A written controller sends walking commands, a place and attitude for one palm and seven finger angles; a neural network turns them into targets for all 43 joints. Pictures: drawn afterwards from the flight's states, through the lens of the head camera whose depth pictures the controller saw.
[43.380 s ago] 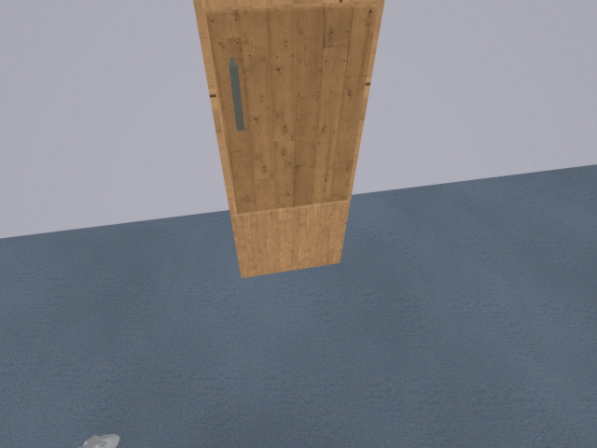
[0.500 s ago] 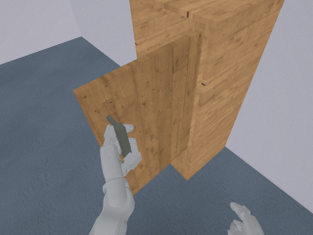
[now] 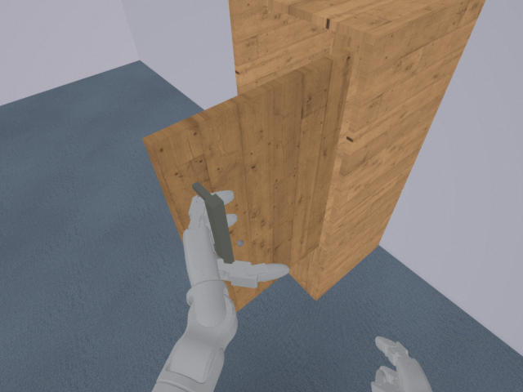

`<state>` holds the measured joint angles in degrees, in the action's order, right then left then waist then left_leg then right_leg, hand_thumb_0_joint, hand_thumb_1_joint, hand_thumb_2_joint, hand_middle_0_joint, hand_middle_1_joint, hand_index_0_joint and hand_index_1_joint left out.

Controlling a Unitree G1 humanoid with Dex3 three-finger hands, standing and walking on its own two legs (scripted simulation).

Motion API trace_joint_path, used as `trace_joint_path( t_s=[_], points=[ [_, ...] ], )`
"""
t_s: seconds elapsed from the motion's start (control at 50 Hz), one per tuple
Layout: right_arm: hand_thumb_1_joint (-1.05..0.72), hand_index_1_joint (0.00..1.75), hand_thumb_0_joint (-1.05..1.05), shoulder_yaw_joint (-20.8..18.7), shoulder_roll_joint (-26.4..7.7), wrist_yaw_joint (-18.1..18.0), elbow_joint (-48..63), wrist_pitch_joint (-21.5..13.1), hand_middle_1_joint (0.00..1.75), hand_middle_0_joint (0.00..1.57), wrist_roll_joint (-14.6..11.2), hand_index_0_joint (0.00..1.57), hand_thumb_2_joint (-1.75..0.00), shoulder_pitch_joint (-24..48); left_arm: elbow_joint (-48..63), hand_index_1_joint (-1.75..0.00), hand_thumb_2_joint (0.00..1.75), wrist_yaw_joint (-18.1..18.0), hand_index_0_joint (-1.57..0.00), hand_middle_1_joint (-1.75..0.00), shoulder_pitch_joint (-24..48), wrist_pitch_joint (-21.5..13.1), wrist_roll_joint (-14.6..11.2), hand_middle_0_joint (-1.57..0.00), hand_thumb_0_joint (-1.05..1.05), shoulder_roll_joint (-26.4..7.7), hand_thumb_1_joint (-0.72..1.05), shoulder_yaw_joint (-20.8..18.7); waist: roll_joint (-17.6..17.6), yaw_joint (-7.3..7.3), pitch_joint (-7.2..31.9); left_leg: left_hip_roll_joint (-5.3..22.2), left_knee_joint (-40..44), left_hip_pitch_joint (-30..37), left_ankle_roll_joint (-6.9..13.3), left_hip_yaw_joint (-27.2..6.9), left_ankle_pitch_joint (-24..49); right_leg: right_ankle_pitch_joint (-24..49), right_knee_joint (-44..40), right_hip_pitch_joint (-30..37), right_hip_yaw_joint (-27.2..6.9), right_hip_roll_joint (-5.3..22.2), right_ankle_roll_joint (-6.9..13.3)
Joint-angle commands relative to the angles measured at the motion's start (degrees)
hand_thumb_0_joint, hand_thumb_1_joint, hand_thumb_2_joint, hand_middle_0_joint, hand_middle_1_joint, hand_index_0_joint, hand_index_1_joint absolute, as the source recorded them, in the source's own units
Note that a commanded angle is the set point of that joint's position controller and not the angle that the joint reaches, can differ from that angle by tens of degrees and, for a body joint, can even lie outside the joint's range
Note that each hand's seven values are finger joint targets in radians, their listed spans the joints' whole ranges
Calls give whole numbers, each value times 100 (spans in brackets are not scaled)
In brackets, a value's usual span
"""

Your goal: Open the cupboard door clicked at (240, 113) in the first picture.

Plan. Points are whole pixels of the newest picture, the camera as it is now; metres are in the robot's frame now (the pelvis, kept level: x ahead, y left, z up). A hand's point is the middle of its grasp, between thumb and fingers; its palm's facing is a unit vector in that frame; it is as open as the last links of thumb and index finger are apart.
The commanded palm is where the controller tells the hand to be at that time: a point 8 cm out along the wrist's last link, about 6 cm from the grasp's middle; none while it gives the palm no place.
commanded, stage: open thumb and fingers to let go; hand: left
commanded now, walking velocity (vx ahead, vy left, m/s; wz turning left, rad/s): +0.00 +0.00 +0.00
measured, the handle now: (213, 226) +0.35 +0.10 +0.08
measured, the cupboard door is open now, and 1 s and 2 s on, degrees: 91 93 93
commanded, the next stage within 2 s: slide the hand sideways off the handle in 0.22 s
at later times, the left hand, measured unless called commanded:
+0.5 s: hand (232, 263) +0.28 +0.06 +0.08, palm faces -0.17 -0.98 -0.14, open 15.8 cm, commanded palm +0.27 +0.10 +0.08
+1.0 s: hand (210, 286) +0.25 +0.09 +0.08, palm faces -0.14 -0.99 -0.02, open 16.2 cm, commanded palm +0.22 +0.15 +0.08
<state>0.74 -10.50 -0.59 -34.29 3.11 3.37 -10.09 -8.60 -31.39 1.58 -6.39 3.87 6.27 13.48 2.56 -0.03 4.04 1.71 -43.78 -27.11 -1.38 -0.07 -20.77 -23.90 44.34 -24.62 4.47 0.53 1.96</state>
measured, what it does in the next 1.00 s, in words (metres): stands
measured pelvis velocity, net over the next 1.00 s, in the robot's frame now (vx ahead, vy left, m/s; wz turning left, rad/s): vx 0.00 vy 0.01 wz -0.02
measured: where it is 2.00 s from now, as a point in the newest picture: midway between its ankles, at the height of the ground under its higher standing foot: outside the picture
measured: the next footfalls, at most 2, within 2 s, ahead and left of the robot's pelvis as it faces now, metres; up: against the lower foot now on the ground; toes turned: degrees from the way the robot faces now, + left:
none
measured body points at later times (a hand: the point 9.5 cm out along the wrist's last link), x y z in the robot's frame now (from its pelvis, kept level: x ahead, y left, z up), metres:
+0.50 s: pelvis -0.01 +0.01 +0.00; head +0.00 -0.01 +0.45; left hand +0.29 +0.11 +0.09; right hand +0.16 -0.20 -0.10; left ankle +0.02 +0.14 -0.71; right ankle -0.01 -0.09 -0.71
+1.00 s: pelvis +0.00 +0.01 +0.00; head +0.02 -0.01 +0.45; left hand +0.25 +0.14 +0.08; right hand +0.18 -0.21 -0.08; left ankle +0.02 +0.14 -0.71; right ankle -0.01 -0.09 -0.71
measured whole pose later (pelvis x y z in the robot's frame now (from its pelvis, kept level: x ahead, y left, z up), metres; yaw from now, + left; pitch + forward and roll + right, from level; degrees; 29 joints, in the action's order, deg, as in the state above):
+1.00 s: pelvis +0.00 +0.01 +0.00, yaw -1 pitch +4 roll +0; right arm 2.3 -12.3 -1.0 -29.2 -4.0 0.1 -12.5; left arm 6.0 2.0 -14.4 -9.8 -5.6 -6.1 8.6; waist 2.3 -0.5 2.8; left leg 1.6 -44.1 -26.4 -0.7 1.4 -21.4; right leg -24.0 44.7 -24.5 3.0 0.7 1.2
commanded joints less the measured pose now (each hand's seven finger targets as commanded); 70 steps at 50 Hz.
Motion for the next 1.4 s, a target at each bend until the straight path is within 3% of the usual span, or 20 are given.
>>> trace_joint_path(
  t_s=[0.0, 0.06, 0.18, 0.3, 0.32, 0.34, 0.36, 0.4, 0.42, 0.46, 0.5, 0.54, 0.6, 0.66, 0.7, 0.8, 0.92, 1.04, 1.14, 1.38],
  points=[
    [-90, 30, 0, -147, -467, -31, 885, -244, 30, 20, 0, 20, -90, 662, 1153, -75, 30, -93, -22, -75, 1646, -299, 130, -22, 0, 299, -50, -108, -776, 18, 1112, -201, 406, 614, 215, -4, 973, 1288, -952, 240, -241, 32, -63],
    [-90, 30, 0, -159, -458, -13, 920, -238, 30, 20, -4, 20, -90, 672, 1223, -60, 30, -116, -20, -60, 1471, -291, 111, -20, 0, 395, -50, -61, -689, -36, 1210, -198, 426, 618, 202, 15, 1030, 1337, -883, 308, -199, 10, -34],
    [-90, 30, 0, -161, -461, 23, 897, -250, 30, 20, 4, 20, -90, 698, 1161, -30, 30, -240, -15, -30, 1760, -260, 192, -15, 0, 553, -50, 73, -586, 32, 1115, -166, 417, 635, 203, -6, 968, 1150, -851, 122, -150, -23, -21],
    [-90, 30, 0, -151, -465, 24, 845, -241, 30, 20, -6, 20, -90, 714, 983, -30, 30, -283, -15, -30, 1937, -220, 192, -15, 0, 510, -50, 10, -690, 17, 1040, -174, 436, 561, 191, -44, 809, 868, -912, 73, -151, -27, -16],
    [-90, 30, 0, -110, -646, 44, 635, -205, 30, 20, 9, 20, -90, 291, 803, -30, 30, 975, -15, -30, 1779, -428, 702, -15, 0, 5, -50, 1110, -1087, 455, 735, -196, 451, 645, 297, -47, 977, 1508, -777, -93, -304, -19, -20],
    [-90, 30, 0, -165, -644, -15, 889, -240, 30, 20, -74, 20, -90, 233, 1316, -30, 30, 1652, -15, -30, 2080, -715, 476, -15, 0, -509, -50, 583, -770, 281, 1227, -213, 410, 675, 326, -27, 1145, 1832, -632, 94, -301, 3, 5],
    [-90, 30, 0, -157, -651, -75, 951, -259, 30, 20, -90, 20, -90, 233, 1443, -30, 30, 2076, -15, -30, 2102, -877, 383, -15, 0, -701, -50, 541, -541, 194, 1530, -252, 376, 804, 354, 1, 1270, 2057, -555, 256, -347, 17, 17],
    [-90, 30, 0, -108, -648, -130, 1020, -355, 30, 20, -181, 20, -90, 190, 1440, -30, 30, 2841, -15, -30, 1946, -992, 94, -15, 0, -689, -50, 640, -234, 234, 1532, -246, 383, 961, 342, -10, 1252, 2032, -554, 213, -314, 10, 30],
    [-90, 30, 0, -58, -657, -154, 1077, -429, 30, 20, -237, 20, -90, 235, 1397, -30, 30, 3262, -15, -30, 1941, -987, -191, -15, 0, -707, -50, 640, -137, 279, 1442, -257, 403, 949, 337, -26, 1102, 1889, -592, 172, -286, 3, 22],
    [-90, 30, 0, 23, -645, -216, 1195, -576, 30, 20, -372, 20, -90, 399, 1240, -30, 30, 3594, -15, -30, 1900, -794, -839, -15, 0, -477, -50, 448, -252, 239, 1055, -247, 544, 818, 293, -100, 650, 1327, -764, 93, -184, -61, -3],
    [-90, 30, 0, 48, -661, -225, 1231, -750, 30, 20, -429, 20, -90, 505, 1096, -30, 30, 3546, -15, -30, 1596, -604, -1266, -15, 0, -386, -50, 107, -640, 112, 826, -221, 692, 733, 240, -173, 377, 856, -919, 84, -91, -105, -28],
    [-90, 30, 0, 38, -699, -193, 1202, -853, 30, 20, -426, 20, -90, 483, 1130, -30, 30, 3310, -15, -30, 1463, -535, -1395, -15, 0, -496, -50, -223, -910, 55, 720, -226, 760, 646, 220, -177, 228, 582, -980, 39, -78, -91, -78],
    [-90, 30, 0, -14, -698, -68, 1251, -909, 30, 20, -366, 20, -90, 393, 1437, -30, 30, 2934, -15, -30, 728, -615, -1074, -15, 0, -888, -50, -567, -740, -197, 954, -214, 786, 710, 207, -92, 552, 849, -844, 227, -107, -76, -41],
    [-90, 30, 0, -53, -649, 59, 1317, -906, 30, 20, -317, 20, -90, 270, 1915, -30, 30, 2759, -15, -30, 547, -784, -629, -15, 0, -923, -50, -380, -473, -122, 1017, -173, 690, 785, 216, -41, 864, 1240, -648, 160, -133, -54, -18],
    [-90, 30, 0, -65, -669, 86, 1369, -867, 30, 20, -305, 20, -90, 269, 1962, -30, 30, 2766, -15, -30, 91, -797, -557, -15, 0, -1126, -50, -532, -483, -193, 946, -165, 673, 682, 228, -7, 879, 1297, -659, 237, -162, -63, -1],
    [-90, 30, 0, -27, -682, -1, 1449, -860, 30, 20, -326, 20, -90, 378, 2299, -30, 30, 3015, -15, -30, -62, -708, -724, -15, 0, -1257, -50, -626, -490, -98, 630, -191, 641, 542, 253, 40, 543, 1017, -823, 168, -253, -71, -43],
    [-90, 30, 0, -30, -661, -65, 1472, -1043, 30, 20, -348, 20, -90, 305, 2853, -30, 30, 3290, -15, -30, -849, -763, -1037, -15, 0, -1297, -50, -811, -395, -114, 936, -214, 518, 647, 238, 30, 968, 1646, -675, 369, -212, -78, -66],
    [-90, 30, 0, -63, -711, -60, 1501, -1166, 30, 20, -340, 20, -90, 185, 3118, -30, 30, 3447, -15, -30, -1466, -812, -1050, -15, 0, -1465, -50, -905, -544, -44, 760, -233, 369, 457, 250, 15, 1005, 1819, -598, 239, -260, -59, -121],
    [-90, 30, 0, -88, -743, -120, 1528, -1231, 30, 20, -343, 20, -90, 117, 3315, -30, 30, 3684, -15, -30, -1866, -895, -1142, -15, 0, -1800, -50, -1278, -478, -66, 872, -263, 205, 332, 256, 35, 1085, 2017, -507, 289, -354, -32, -142],
    [-90, 30, 0, -120, -795, -240, 1547, -1388, 30, 20, -418, 20, -90, 59, 3329, -30, 30, 4358, -15, -30, -2951, -1054, -1788, -15, 0, -2230, -50, -2175, -649, -143, 832, -318, -97, -119, 199, 2, 1080, 2674, -467, 514, -641, 105, -306]
  ],
)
